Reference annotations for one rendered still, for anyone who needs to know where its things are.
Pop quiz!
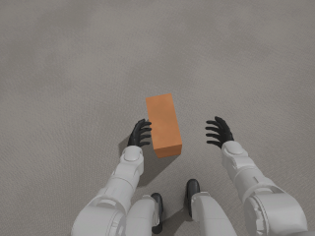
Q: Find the left robot upper arm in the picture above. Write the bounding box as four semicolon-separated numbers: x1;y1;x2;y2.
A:
72;206;127;236

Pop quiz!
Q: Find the left robot forearm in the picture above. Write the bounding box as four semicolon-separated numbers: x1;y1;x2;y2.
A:
70;146;144;236

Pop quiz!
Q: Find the right robot forearm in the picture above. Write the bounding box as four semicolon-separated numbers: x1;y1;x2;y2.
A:
220;141;308;229

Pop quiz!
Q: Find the robot left thigh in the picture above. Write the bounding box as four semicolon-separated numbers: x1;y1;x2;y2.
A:
125;199;159;236

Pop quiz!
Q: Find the robot right foot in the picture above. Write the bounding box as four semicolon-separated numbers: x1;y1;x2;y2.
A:
186;178;200;217

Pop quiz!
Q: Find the right robot upper arm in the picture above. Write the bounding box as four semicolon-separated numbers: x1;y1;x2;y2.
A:
244;193;315;236

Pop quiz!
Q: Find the left robot hand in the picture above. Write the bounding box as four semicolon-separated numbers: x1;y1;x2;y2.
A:
127;118;152;148

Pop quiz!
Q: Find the right robot hand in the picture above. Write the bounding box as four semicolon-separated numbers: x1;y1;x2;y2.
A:
205;116;234;149

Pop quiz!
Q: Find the carton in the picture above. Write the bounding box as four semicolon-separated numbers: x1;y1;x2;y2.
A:
146;93;182;158

